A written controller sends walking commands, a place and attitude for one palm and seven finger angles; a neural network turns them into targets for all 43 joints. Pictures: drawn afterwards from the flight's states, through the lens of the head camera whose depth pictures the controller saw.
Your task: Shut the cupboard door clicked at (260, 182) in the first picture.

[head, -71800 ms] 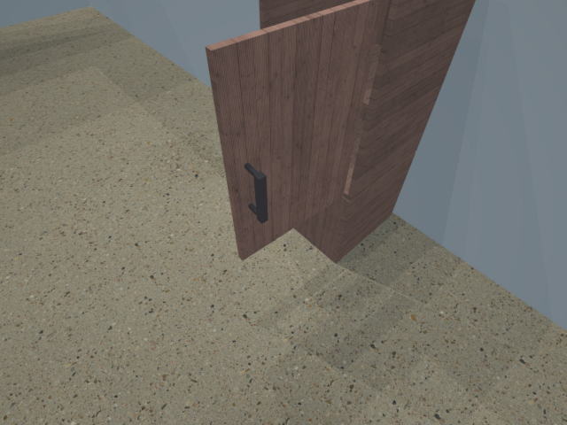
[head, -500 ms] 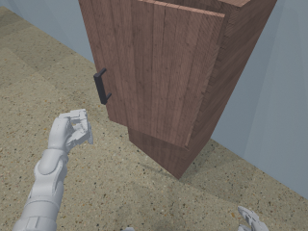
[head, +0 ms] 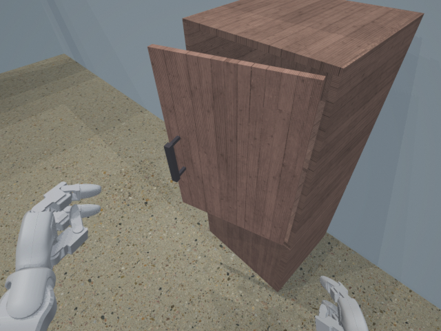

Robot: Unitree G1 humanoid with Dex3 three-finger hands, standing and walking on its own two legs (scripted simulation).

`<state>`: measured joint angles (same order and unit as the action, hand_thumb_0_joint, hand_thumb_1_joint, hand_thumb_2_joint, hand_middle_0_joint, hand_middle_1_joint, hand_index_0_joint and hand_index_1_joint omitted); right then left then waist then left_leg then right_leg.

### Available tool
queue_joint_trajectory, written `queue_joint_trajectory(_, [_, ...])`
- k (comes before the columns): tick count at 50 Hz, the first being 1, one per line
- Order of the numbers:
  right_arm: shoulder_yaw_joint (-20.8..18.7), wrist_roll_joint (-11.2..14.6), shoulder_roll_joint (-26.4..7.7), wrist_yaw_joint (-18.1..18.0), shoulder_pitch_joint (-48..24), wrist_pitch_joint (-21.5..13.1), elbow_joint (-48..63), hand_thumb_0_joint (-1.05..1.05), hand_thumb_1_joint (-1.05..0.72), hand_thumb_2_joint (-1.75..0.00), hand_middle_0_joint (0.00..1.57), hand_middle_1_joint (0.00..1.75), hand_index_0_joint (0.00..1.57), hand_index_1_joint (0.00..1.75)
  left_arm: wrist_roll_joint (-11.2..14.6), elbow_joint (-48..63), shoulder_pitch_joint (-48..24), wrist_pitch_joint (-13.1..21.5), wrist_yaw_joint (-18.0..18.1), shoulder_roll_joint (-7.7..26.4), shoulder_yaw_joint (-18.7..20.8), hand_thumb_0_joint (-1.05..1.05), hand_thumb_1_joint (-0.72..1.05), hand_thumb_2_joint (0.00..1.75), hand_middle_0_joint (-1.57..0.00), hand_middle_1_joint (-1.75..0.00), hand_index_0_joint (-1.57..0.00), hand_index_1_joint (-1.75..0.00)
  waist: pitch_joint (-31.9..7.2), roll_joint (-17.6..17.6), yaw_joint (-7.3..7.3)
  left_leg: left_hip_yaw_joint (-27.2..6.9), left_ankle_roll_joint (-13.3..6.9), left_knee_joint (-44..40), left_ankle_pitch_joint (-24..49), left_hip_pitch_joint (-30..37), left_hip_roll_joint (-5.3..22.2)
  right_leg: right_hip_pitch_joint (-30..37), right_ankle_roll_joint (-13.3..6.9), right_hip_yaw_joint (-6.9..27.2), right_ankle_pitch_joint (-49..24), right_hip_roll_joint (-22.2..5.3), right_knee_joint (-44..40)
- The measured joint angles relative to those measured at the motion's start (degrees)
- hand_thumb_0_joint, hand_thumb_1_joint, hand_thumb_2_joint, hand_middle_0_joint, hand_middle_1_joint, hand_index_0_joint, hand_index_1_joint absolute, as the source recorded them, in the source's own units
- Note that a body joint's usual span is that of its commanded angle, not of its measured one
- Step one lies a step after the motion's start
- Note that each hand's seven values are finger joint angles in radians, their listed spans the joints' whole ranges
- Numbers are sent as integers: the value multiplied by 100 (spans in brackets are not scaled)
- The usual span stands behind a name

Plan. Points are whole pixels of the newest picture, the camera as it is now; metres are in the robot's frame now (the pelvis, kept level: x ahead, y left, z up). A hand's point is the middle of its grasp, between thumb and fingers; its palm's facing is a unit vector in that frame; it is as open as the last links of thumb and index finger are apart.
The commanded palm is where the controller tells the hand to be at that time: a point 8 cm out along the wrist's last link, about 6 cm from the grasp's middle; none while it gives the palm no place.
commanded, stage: draw the hand back to the body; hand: left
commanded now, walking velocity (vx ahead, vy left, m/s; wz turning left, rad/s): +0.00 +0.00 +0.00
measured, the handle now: (176, 159) +0.60 +0.21 -0.08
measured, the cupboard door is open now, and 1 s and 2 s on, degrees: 17 17 17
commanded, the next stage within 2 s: step back with the hand held close in 0.54 s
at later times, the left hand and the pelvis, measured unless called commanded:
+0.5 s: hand (66, 247) +0.19 +0.23 +0.15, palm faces +0.44 -0.81 -0.40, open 7.3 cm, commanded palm +0.14 +0.28 +0.18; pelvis +0.00 -0.02 +0.00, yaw +0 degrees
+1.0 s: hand (58, 241) +0.19 +0.24 +0.16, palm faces +0.35 -0.79 -0.51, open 7.4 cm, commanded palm +0.13 +0.29 +0.18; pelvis -0.02 -0.01 +0.00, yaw -1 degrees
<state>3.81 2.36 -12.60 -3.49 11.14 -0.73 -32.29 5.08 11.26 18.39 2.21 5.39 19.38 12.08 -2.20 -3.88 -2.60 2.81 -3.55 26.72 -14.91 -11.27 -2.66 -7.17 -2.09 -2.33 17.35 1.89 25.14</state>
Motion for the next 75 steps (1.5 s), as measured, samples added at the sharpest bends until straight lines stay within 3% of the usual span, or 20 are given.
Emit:
queue_joint_trajectory(11, [-231, -52, -149, 63, 90, -258, -239, 1, -90, -90, 21, 30, 21, 30, 30, 1234, 1068, 176, 71, 258, 811, 1, 90, 90, -36, -47, -37, -47, -42, -114, -85, -53, 67, -127, 22, 188, 37, 219, -60, -40, -33, 48, -178])
queue_joint_trajectory(20, [-277, -59, -149, -13, 7, -278, -303, 1, -90, -90, 20, 30, 21, 30, 7, 774, 844, 114, 83, -17, 649, 1, 89, 90, -23, -34, -24, -33, 96, -86, -116, -108, 127, -147, 105, 154, 55, 146, -132, -101, -31, 66, -85])
queue_joint_trajectory(25, [-246, -83, -101, -47, 49, -380, -363, 1, -90, -90, 20, 30, 21, 30, -3, 974, 922, 127, 93, 18, 539, 1, 89, 90, -22, -32, -22, -31, 32, -34, -79, -102, 171, -143, 78, 206, 103, 205, -179, -89, -28, 115, -115])
queue_joint_trajectory(34, [-276, -64, -86, -19, -6, -348, -357, 1, -90, -90, 20, 30, 21, 30, 35, 929, 894, 271, 44, 169, 774, 1, 89, 90, -21, -31, -22, -30, 36, -83, -13, -66, 220, -176, 81, 263, 157, 245, -220, -48, -50, 168, -149])
queue_joint_trajectory(40, [-368, -65, -223, 13, -66, -56, -288, 1, -90, -90, 21, 30, 21, 30, -81, 779, 899, 572, 71, 219, 923, 1, 89, 90, -21, -31, -22, -30, 11, -188, 78, -128, 208, 212, -34, -258, 258, -110, -204, -116, -108, 262, -103])
queue_joint_trajectory(46, [-468, -46, -314, -83, -106, 223, -186, 1, -90, -90, 20, 30, 21, 30, -92, 1059, 1171, 556, 125, 248, 852, 1, 89, 90, -21, -31, -22, -30, 74, -66, 157, 38, 110, 104, 70, -370, 144, -421, -70, 26, -71, 127, 151])
queue_joint_trajectory(54, [-466, -37, -226, -149, -135, 427, 53, 1, -90, -90, 20, 30, 20, 30, -54, 1327, 1287, 601, 200, 661, 1075, 1, 89, 90, -21, -31, -22, -30, 28, 44, 311, 175, -3, 183, 182, -590, 89, -718, 13, 136, -159, 52, 346])
queue_joint_trajectory(60, [-384, -54, -176, -149, -9, 361, 101, 1, -90, -90, 20, 30, 21, 30, -69, 1307, 1349, 658, 260, 651, 1118, 1, 89, 90, -21, -31, -22, -30, -47, 108, 346, 197, -108, 235, 324, -776, 68, -889, 92, 138, -324, 22, 371])
queue_joint_trajectory(67, [-309, -128, -147, -181, 204, 164, 40, 1, -90, -90, 21, 30, 21, 30, -278, 1284, 1263, 794, 301, 485, 1150, 1, 89, 90, -21, -31, -22, -30, 31, 197, 306, 100, -223, 441, 433, -1069, 24, -1114, 207, 140, -402, 49, 543])
queue_joint_trajectory(75, [-324, -218, -106, -96, 264, -69, -131, 1, -90, -90, 21, 30, 21, 30, -362, 1560, 1025, 1013, 310, 411, 1320, 1, 89, 90, -21, -31, -22, -30, 140, 217, 316, 18, -231, 684, 578, -1484, 17, -1123, 147, 408, -30, 219, 908])
